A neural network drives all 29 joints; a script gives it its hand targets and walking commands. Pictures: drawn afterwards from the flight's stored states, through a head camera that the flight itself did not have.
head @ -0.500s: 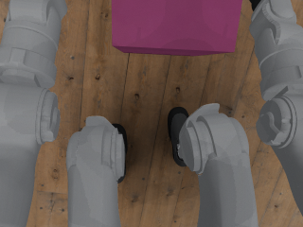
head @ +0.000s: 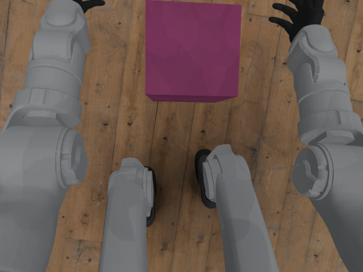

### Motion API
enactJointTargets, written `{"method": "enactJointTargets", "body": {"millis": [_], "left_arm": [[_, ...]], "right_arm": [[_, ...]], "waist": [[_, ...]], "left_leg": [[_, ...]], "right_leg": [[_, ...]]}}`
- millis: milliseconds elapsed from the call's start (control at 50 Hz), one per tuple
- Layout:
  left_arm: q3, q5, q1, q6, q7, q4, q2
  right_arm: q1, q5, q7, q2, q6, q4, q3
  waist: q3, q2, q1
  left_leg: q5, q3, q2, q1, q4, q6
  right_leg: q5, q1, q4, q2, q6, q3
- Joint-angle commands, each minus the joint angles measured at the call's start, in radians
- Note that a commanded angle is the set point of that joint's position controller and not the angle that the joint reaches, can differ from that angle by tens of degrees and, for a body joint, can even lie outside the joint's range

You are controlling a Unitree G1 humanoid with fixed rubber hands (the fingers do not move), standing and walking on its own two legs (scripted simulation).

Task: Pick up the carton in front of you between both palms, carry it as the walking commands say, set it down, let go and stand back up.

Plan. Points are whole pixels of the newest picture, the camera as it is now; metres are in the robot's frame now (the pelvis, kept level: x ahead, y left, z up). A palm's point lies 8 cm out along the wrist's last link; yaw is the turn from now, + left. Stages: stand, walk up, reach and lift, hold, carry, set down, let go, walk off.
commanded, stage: set down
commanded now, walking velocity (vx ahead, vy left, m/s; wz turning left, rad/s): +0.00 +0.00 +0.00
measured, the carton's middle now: (188, 62) +0.53 -0.08 -0.35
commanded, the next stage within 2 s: let go in 0.48 s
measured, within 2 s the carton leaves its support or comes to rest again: neither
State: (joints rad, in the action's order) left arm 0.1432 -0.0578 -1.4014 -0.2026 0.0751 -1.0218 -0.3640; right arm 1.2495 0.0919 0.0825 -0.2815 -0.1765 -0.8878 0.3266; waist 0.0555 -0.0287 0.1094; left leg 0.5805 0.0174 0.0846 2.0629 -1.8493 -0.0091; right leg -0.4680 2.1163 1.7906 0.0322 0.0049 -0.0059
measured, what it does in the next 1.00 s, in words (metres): rises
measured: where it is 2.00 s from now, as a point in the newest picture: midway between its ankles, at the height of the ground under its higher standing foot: (177, 197)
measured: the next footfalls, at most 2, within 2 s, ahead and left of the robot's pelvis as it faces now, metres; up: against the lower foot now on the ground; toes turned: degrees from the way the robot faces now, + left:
none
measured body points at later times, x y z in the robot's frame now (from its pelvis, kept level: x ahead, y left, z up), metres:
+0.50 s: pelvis +0.03 +0.00 +0.14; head +0.34 -0.02 +0.47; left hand +0.59 +0.13 +0.04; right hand +0.52 -0.27 +0.04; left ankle +0.08 +0.11 -0.44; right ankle +0.12 -0.11 -0.44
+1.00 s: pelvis +0.08 -0.02 +0.25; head +0.29 -0.02 +0.65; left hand +0.45 +0.17 +0.14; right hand +0.40 -0.27 +0.15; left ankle +0.08 +0.11 -0.44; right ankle +0.12 -0.11 -0.44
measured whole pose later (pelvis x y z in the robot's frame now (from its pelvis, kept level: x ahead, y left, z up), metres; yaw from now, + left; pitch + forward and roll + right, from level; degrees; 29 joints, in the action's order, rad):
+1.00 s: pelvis +0.08 -0.02 +0.25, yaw +0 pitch +30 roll +1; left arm 0.19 0.08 -0.42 -0.08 0.03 -0.62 -0.15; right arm 0.34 -0.02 -0.10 -0.22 -0.06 -0.59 0.18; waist -0.06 0.00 0.07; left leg 0.32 0.06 0.04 0.97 -0.77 -0.02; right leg -0.25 1.03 0.76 0.04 -0.03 -0.02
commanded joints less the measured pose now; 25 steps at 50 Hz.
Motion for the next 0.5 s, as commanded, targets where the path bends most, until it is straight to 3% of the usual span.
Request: {"method": "enactJointTargets", "body": {"millis": [0,160,480], "left_arm": [[0.006,0.003,-0.271,0.004,0.001,0.155,-0.095],[0.031,0.022,-0.205,-0.017,-0.012,0.225,-0.085],[0.094,0.089,-0.054,0.031,-0.063,0.162,-0.031]], "right_arm": [[0.208,0.004,-0.009,-0.151,0.005,0.152,0.013],[0.134,0.005,-0.037,-0.146,-0.02,0.212,0.016],[0.01,-0.075,-0.074,-0.075,0.033,0.168,0.061]], "waist": [[-1.185,-0.076,0.048],[-1.236,-0.076,0.038],[-1.09,-0.048,0.021]], "left_leg": [[-0.252,-0.056,0.02,-0.536,0.237,-0.013],[-0.347,-0.048,0.02,-0.68,0.383,-0.015],[-0.439,-0.011,0.002,-0.861,0.725,-0.023]], "right_leg": [[0.38,-0.768,-0.176,0.023,0.031,0.076],[0.462,-0.876,-0.321,0.03,0.035,0.071],[0.529,-1.062,-0.659,0.02,0.038,0.044]]}}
